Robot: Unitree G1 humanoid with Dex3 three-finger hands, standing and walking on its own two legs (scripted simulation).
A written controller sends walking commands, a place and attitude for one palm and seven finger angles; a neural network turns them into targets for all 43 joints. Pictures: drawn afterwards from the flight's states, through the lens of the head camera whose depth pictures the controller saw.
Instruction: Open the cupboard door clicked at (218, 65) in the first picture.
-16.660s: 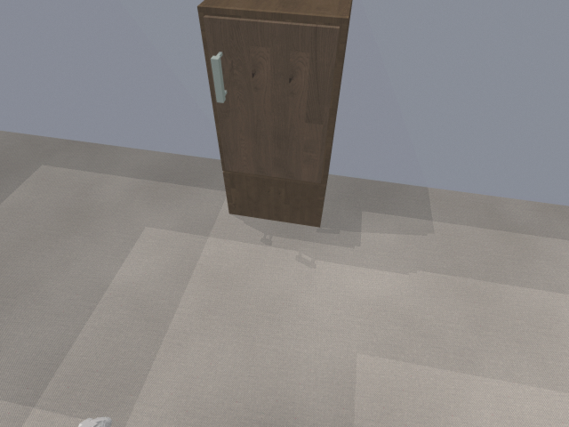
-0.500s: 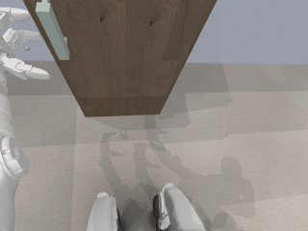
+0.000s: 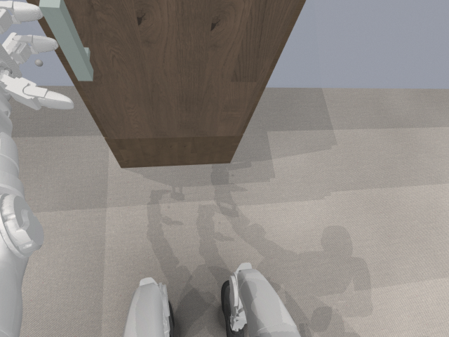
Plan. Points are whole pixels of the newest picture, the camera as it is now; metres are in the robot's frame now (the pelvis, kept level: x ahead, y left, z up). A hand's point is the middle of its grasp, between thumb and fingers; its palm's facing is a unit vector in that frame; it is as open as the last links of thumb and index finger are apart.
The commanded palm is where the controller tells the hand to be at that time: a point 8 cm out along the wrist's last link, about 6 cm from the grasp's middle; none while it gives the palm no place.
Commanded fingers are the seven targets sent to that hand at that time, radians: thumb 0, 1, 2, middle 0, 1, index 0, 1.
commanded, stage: slide the fingers in behind the handle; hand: left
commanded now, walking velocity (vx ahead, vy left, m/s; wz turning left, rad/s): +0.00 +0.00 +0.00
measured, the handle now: (72, 33) +0.60 +0.19 +0.06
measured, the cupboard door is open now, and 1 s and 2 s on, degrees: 0 0 1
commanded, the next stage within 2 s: close the thumb around the handle in 1.28 s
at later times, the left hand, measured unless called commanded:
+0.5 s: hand (59, 62) +0.54 +0.20 +0.07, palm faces -0.03 -1.00 -0.01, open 14.0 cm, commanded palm +0.52 +0.23 +0.06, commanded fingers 0.00 -0.50 0.30 -0.30 -1.20 -0.30 -1.20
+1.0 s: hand (84, 61) +0.55 +0.16 +0.07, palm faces +0.00 -1.00 -0.03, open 14.1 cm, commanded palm +0.52 +0.20 +0.06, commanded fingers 0.00 -0.50 0.30 -0.30 -1.20 -0.30 -1.20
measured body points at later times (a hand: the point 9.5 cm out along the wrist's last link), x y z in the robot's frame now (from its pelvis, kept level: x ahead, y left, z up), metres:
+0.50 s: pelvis +0.00 +0.00 +0.00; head +0.17 +0.04 +0.42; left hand +0.54 +0.25 +0.07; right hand +0.00 -0.26 -0.10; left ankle +0.01 +0.10 -0.63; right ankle +0.04 -0.13 -0.63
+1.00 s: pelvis +0.01 -0.01 +0.01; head +0.17 +0.01 +0.42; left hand +0.54 +0.22 +0.07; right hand +0.00 -0.26 -0.11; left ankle +0.01 +0.10 -0.63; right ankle +0.04 -0.13 -0.63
